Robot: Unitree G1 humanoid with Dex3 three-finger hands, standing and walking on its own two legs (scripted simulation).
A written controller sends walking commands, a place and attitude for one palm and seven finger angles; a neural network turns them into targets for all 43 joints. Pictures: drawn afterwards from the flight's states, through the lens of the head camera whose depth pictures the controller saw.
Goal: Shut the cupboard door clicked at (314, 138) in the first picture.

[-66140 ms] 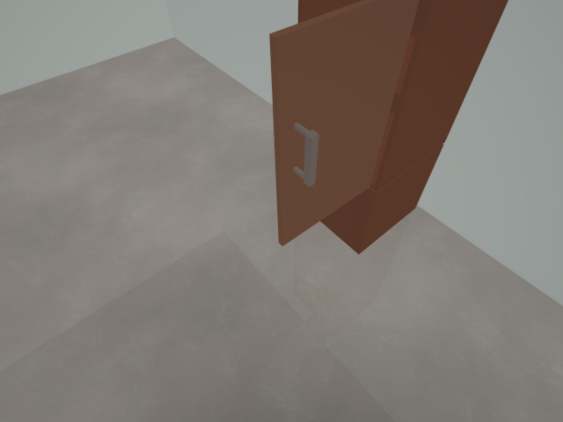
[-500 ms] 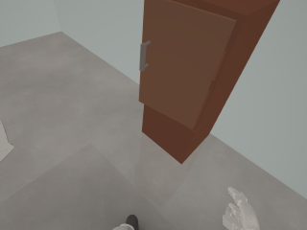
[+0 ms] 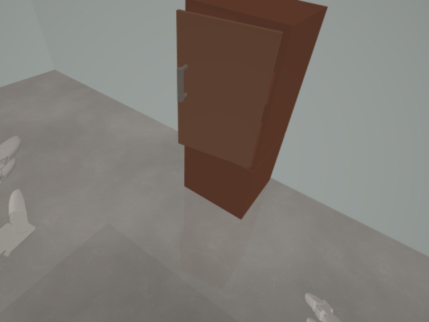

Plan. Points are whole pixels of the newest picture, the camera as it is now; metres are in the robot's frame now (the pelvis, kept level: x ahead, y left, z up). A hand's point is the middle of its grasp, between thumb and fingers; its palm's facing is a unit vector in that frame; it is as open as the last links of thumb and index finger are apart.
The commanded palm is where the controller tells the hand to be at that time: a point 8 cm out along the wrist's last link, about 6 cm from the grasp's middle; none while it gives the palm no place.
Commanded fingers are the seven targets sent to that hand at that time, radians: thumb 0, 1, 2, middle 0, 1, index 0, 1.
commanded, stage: stop stepping back and stand still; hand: left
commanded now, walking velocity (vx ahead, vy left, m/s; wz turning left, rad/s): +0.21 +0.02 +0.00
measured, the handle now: (182, 83) +0.98 +0.13 -0.01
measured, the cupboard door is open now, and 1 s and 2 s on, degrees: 10 10 10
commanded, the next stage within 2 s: let the arm hang, fingers relaxed in 0.42 s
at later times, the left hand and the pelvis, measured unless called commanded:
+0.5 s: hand out of the picture +0.17 +0.29 +0.17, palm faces +0.43 -0.73 -0.53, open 7.4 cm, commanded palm none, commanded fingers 0.00 0.90 0.90 -0.20 -0.30 -0.20 -0.30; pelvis -0.03 +0.03 -0.02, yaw -1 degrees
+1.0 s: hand out of the picture -0.02 +0.23 -0.18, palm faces +0.06 -0.98 -0.21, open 7.0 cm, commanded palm none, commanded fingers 0.00 0.90 0.90 -0.20 -0.30 -0.20 -0.30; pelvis -0.02 +0.04 +0.00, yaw +2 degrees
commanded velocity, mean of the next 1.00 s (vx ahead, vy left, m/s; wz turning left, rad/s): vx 0.05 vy -0.04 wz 0.00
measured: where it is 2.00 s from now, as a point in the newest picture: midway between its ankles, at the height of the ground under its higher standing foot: outside the picture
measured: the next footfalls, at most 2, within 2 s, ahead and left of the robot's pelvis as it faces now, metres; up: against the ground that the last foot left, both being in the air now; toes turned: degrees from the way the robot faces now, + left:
right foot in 0.02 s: +0.02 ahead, -0.06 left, +0.00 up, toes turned -6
left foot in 0.26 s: +0.06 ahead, +0.17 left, +0.00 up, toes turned +8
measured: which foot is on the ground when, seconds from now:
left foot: up 0.00-0.24, down 0.26-1.00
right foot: up 0.00-0.00, down 0.02-1.00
